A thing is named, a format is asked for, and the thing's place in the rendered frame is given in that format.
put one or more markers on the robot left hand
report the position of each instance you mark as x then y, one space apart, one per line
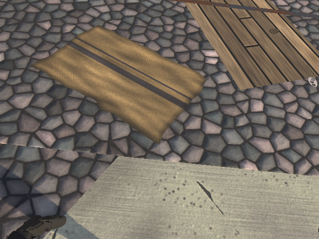
38 225

